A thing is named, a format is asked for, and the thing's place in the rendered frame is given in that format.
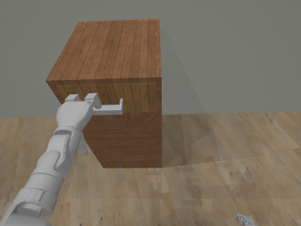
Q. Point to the handle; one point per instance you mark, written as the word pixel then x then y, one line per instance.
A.
pixel 109 109

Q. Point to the left robot hand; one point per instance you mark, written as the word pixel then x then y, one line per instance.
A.
pixel 76 114

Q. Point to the right robot hand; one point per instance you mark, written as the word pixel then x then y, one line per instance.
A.
pixel 245 221

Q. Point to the robot left forearm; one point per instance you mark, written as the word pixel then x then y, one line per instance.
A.
pixel 38 197

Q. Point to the left robot upper arm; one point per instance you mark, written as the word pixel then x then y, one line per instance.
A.
pixel 23 220

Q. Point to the drawer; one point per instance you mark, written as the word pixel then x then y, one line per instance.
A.
pixel 137 97

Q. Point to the cabinet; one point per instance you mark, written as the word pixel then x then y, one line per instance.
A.
pixel 116 52

